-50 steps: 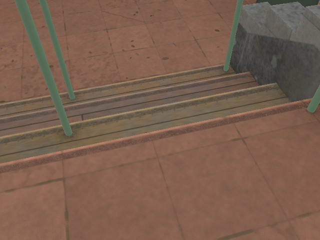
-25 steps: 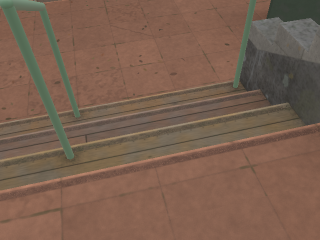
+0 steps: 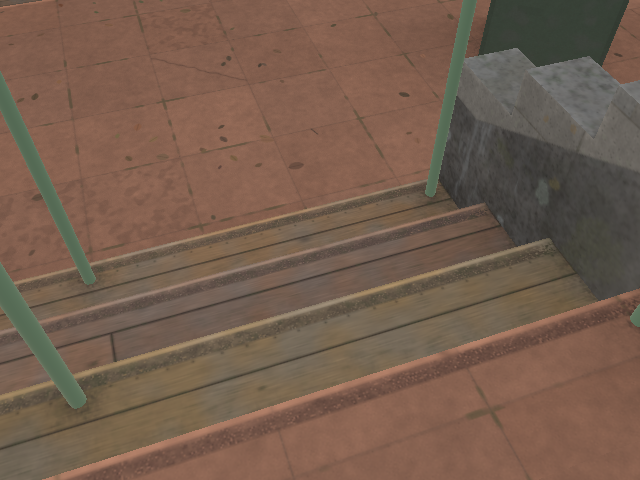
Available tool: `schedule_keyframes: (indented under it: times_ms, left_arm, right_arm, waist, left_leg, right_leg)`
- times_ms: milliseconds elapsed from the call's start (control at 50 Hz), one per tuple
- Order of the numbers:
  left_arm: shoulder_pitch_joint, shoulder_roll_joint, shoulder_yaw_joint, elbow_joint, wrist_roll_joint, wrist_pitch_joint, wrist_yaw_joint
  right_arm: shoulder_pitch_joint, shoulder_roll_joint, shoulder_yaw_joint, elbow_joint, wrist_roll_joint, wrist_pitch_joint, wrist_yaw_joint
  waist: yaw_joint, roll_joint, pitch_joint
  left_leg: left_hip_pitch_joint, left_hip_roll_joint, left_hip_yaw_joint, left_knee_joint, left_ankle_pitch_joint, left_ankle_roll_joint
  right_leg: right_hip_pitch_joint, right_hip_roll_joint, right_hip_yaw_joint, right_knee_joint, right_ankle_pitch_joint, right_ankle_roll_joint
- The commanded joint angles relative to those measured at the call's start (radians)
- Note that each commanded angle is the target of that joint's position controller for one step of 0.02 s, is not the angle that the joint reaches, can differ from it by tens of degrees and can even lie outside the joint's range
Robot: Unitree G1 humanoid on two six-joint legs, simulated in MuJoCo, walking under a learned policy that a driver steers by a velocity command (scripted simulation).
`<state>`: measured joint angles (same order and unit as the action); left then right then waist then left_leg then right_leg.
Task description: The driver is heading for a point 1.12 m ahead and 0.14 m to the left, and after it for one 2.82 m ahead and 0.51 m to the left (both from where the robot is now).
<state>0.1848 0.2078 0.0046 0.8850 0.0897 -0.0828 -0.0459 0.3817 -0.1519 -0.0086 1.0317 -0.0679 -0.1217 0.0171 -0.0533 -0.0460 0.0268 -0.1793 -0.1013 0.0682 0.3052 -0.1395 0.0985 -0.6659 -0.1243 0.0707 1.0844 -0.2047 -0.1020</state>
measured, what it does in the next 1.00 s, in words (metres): walks ahead: right foot, then left foot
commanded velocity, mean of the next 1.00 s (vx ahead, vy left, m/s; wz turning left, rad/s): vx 0.50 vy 0.00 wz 0.00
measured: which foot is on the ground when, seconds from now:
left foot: down 0.00-0.30, up 0.32-0.78, down 0.80-1.00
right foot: up 0.00-0.26, down 0.28-0.82, up 0.84-1.00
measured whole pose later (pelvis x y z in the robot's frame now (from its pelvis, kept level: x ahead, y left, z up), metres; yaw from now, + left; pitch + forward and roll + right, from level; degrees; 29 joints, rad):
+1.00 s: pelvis +0.51 -0.04 +0.00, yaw +1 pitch +0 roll +0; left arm 0.26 0.21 0.04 0.94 0.06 -0.07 -0.01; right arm 0.39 -0.19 -0.06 1.00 -0.04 -0.11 0.01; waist -0.04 -0.03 0.01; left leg -0.21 -0.09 0.08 0.39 -0.18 0.11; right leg -0.54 -0.05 0.08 1.15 -0.25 -0.07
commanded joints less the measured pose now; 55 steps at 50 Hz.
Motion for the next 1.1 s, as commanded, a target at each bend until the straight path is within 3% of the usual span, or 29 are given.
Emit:
schedule_keyframes:
  times_ms: [20,260,300,320,340,380,460,500,540,560,580,600,620,640,660,680,700,720,740,760,800,820,840,880,900,960,980,1000,1100]
  left_arm:
    - [0.021,0.011,-0.009,-0.04,-0.006,0.014,-0.008]
    - [-0.23,0.062,0.038,-0.102,-0.043,0.022,0.005]
    - [-0.046,0.143,0.074,-0.051,-0.071,-0.004,0.014]
    - [0.197,0.164,0.072,0.001,-0.064,-0.007,0.015]
    - [0.403,0.166,0.078,0.076,-0.03,-0.007,0.03]
    - [0.227,0.146,0.088,0.078,-0.032,-0.033,0.045]
    - [0.158,-0.012,0.04,0.069,-0.04,-0.033,0.05]
    - [0.195,0.107,0.067,0.08,-0.098,-0.036,0.042]
    - [0.226,0.092,0.06,0.089,-0.098,-0.032,0.042]
    - [0.28,-0.038,0.02,0.114,0.014,-0.054,0.017]
    - [0.325,-0.043,0.017,0.133,0.015,-0.059,0.004]
    - [0.324,-0.006,0.021,0.132,0.007,-0.06,-0.006]
    - [0.238,0.114,0.056,0.095,-0.117,-0.042,0.033]
    - [0.268,0.123,0.053,0.1,-0.121,-0.033,0.042]
    - [0.394,0.014,0.01,0.18,0.02,-0.047,-0.008]
    - [0.393,0.031,0.019,0.17,0.037,-0.052,-0.023]
    - [0.36,0.044,0.022,0.166,0.027,-0.053,-0.03]
    - [0.254,0.117,0.053,0.097,-0.101,-0.034,0.025]
    - [0.28,0.112,0.047,0.1,-0.111,-0.027,0.045]
    - [0.388,0.037,0.009,0.176,0.032,-0.041,0.006]
    - [0.238,0.147,0.065,0.115,-0.099,-0.005,0.055]
    - [0.318,0.083,0.05,0.1,-0.11,0.003,0.078]
    - [0.591,-0.093,-0.017,0.176,0.04,-0.03,0.001]
    - [0.218,0.058,0.04,0.069,-0.028,-0.039,-0.016]
    - [0.216,0.135,0.078,0.06,-0.122,-0.02,0.04]
    - [0.177,-0.063,0.018,0.041,0.029,-0.001,0.036]
    - [0.183,-0.055,0.017,0.039,0.009,0.003,0.027]
    - [0.183,0.093,0.076,0.026,-0.095,0.051,0.042]
    - [0.062,0.029,0.063,0.007,-0.065,0.116,0.028]
  right_arm:
    - [-0.064,-0.076,0.003,-0.078,-0.01,-0.033,0.018]
    - [0.151,-0.149,-0.029,0.025,0.006,0.019,0.019]
    - [0.14,-0.149,-0.034,0.013,-0.002,0.014,0.02]
    - [0.268,-0.033,0.002,-0.003,-0.019,0.003,0.032]
    - [0.181,-0.049,-0.002,-0.015,-0.005,0.003,0.053]
    - [-0.038,-0.125,-0.044,-0.065,0.014,0.004,0.03]
    - [-0.036,-0.016,-0.03,-0.078,-0.012,0.026,0.012]
    - [-0.045,-0.116,-0.06,-0.104,0.061,0.055,0.015]
    - [-0.133,-0.079,-0.048,-0.146,0.053,0.077,0.015]
    - [-0.173,0.02,-0.007,-0.13,-0.028,0.07,0.035]
    - [-0.21,0.0,-0.016,-0.145,-0.027,0.068,0.039]
    - [-0.243,-0.031,-0.022,-0.161,-0.016,0.064,0.041]
    - [-0.304,-0.108,-0.041,-0.201,0.052,0.072,0.026]
    - [-0.322,-0.096,-0.033,-0.202,0.057,0.077,0.021]
    - [-0.307,-0.032,-0.016,-0.189,-0.005,0.077,0.043]
    - [-0.262,-0.062,-0.028,-0.184,-0.024,0.072,0.048]
    - [-0.273,-0.098,-0.04,-0.183,-0.021,0.067,0.047]
    - [-0.315,-0.136,-0.047,-0.199,0.063,0.072,0.02]
    - [-0.329,-0.12,-0.044,-0.204,0.062,0.07,0.005]
    - [-0.303,-0.093,-0.042,-0.205,-0.001,0.057,0.017]
    - [-0.078,-0.141,-0.063,-0.129,0.05,0.056,-0.002]
    - [0.063,-0.211,-0.08,-0.102,0.037,0.04,-0.015]
    - [0.187,-0.254,-0.083,-0.095,0.039,0.009,-0.004]
    - [0.129,-0.217,-0.099,-0.038,-0.019,-0.015,0.01]
    - [-0.03,-0.173,-0.075,-0.109,0.07,0.02,0.008]
    - [0.02,0.0,-0.039,-0.06,-0.013,0.0,-0.01]
    - [0.028,-0.012,-0.044,-0.054,-0.017,-0.012,-0.008]
    - [0.014,-0.177,-0.068,-0.088,0.081,0.002,-0.005]
    - [0.146,-0.156,-0.055,-0.06,0.062,0.034,-0.016]
  waist:
    - [0.048,0.071,0.017]
    - [0.022,0.107,0.022]
    - [0.099,0.064,-0.137]
    - [0.137,-0.146,-0.412]
    - [0.224,-0.14,-0.394]
    - [0.167,-0.023,-0.006]
    - [0.058,0.005,0.003]
    - [0.007,0.021,0.027]
    - [0.016,-0.019,0.054]
    - [0.072,-0.048,0.033]
    - [0.076,-0.027,0.044]
    - [0.072,0.002,0.029]
    - [0.039,-0.013,0.06]
    - [0.056,-0.036,0.025]
    - [0.068,-0.046,0.023]
    - [0.047,-0.035,0.038]
    - [0.039,-0.013,0.028]
    - [0.039,-0.023,0.024]
    - [0.062,-0.026,0.026]
    - [0.015,-0.017,0.017]
    - [-0.052,-0.042,-0.049]
    - [-0.058,0.09,-0.147]
    - [-0.028,0.422,-0.447]
    - [-0.09,0.09,0.005]
    - [0.042,0.035,-0.022]
    - [0.039,0.067,0.025]
    - [0.036,0.061,0.027]
    - [0.112,0.08,0.018]
    - [0.068,0.134,0.01]
  left_leg:
    - [-0.201,0.238,-0.147,-0.203,0.131,0.178]
    - [0.288,0.356,-0.156,-0.056,0.462,0.111]
    - [0.113,0.232,-0.068,0.189,0.572,0.021]
    - [-0.249,0.085,-0.045,0.507,0.2,-0.065]
    - [-0.457,0.02,-0.112,0.754,-0.412,-0.065]
    - [-0.581,0.155,-0.189,0.896,-0.289,0.003]
    - [-0.435,0.215,-0.152,0.78,-0.118,0.011]
    - [-0.418,0.198,-0.068,0.735,-0.046,-0.039]
    - [-0.424,0.212,-0.054,0.643,0.044,-0.067]
    - [-0.479,0.234,-0.099,0.546,0.179,-0.046]
    - [-0.505,0.224,-0.097,0.474,0.229,-0.04]
    - [-0.481,0.201,-0.089,0.406,0.261,-0.041]
    - [-0.346,0.152,0.008,0.408,0.238,-0.061]
    - [-0.259,0.132,0.016,0.447,0.235,-0.071]
    - [-0.347,0.18,-0.102,0.42,0.263,-0.06]
    - [-0.362,0.155,-0.073,0.483,0.241,-0.056]
    - [-0.38,0.155,-0.084,0.462,0.181,-0.046]
    - [-0.317,0.105,0.044,0.467,0.14,-0.044]
    - [-0.217,0.088,0.046,0.446,0.096,-0.041]
    - [-0.156,0.132,-0.07,0.407,0.044,-0.018]
    - [-0.061,0.051,0.022,0.172,-0.023,-0.002]
    - [0.21,0.243,-0.194,0.185,0.203,0.05]
    - [0.689,0.475,-0.612,0.12,0.376,0.408]
    - [0.318,0.462,-0.637,-0.029,-0.101,0.269]
    - [0.191,0.433,-0.479,-0.042,0.147,0.196]
    - [0.013,0.342,-0.373,-0.115,0.052,0.185]
    - [0.001,0.312,-0.312,-0.122,0.047,0.177]
    - [-0.05,0.3,-0.284,-0.146,0.201,0.139]
    - [0.012,0.283,-0.191,-0.113,0.352,0.098]
  right_leg:
    - [0.134,-0.013,-0.061,-0.234,0.22,0.028]
    - [0.202,0.091,-0.101,-0.632,0.176,-0.007]
    - [0.623,0.098,-0.092,-0.561,0.308,-0.097]
    - [1.152,-0.125,0.257,-0.601,0.293,-0.304]
    - [1.24,-0.264,0.564,-0.773,0.21,-0.334]
    - [0.818,-0.191,0.365,-0.88,-0.079,-0.171]
    - [0.59,-0.104,0.153,-0.98,0.1,-0.153]
    - [0.515,-0.082,0.086,-0.958,0.252,-0.098]
    - [0.441,-0.065,0.031,-0.962,0.3,-0.09]
    - [0.492,-0.077,0.032,-0.973,0.326,-0.164]
    - [0.531,-0.084,0.037,-0.967,0.371,-0.178]
    - [0.526,-0.076,0.027,-0.954,0.448,-0.181]
    - [0.442,-0.015,-0.043,-0.929,0.466,-0.077]
    - [0.396,-0.016,-0.05,-0.924,0.475,-0.056]
    - [0.445,-0.077,0.01,-0.926,0.487,-0.147]
    - [0.503,-0.081,0.0,-0.881,0.544,-0.163]
    - [0.535,-0.085,-0.005,-0.855,0.539,-0.153]
    - [0.55,-0.047,-0.071,-0.841,0.538,-0.083]
    - [0.509,-0.039,-0.061,-0.808,0.597,-0.068]
    - [0.485,-0.101,0.002,-0.759,0.705,-0.098]
    - [0.698,-0.015,-0.07,-0.513,0.71,-0.039]
    - [0.502,0.027,-0.094,-0.224,0.448,-0.009]
    - [0.11,0.211,-0.015,0.096,-0.396,0.067]
    - [-0.231,0.145,0.126,0.321,-0.246,0.0]
    - [-0.043,0.107,0.026,0.18,-0.131,0.016]
    - [-0.005,0.008,0.1,0.129,-0.015,0.027]
    - [-0.018,0.017,0.077,0.057,0.026,0.03]
    - [0.086,0.034,-0.005,-0.025,0.024,0.057]
    - [0.074,0.028,-0.046,-0.116,0.206,0.069]
Velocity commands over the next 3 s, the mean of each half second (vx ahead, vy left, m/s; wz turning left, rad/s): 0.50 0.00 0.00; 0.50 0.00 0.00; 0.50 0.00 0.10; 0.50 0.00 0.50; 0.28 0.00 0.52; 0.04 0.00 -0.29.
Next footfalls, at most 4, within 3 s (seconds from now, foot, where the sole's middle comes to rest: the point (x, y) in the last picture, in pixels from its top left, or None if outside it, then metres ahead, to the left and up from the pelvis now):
0.28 right None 0.34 -0.16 -0.78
0.80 left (307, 445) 0.57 0.02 -0.78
1.56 right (404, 336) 0.92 -0.25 -0.95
2.18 left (253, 306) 1.15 0.17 -1.12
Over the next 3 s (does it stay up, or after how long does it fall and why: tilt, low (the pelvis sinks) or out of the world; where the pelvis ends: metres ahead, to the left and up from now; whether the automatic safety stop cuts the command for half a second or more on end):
stays up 1.18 0.10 -0.35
